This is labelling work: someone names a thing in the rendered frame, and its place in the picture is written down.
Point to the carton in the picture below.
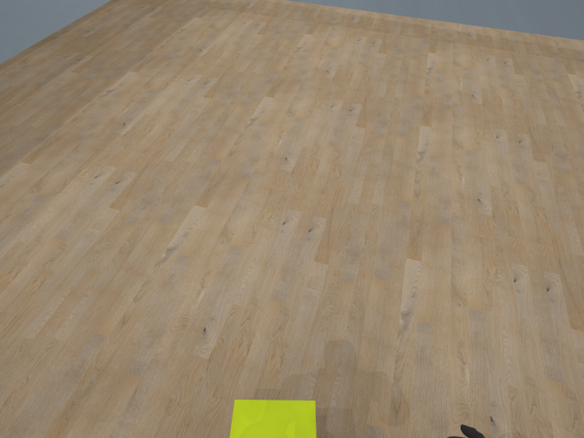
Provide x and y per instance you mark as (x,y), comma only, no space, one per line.
(273,419)

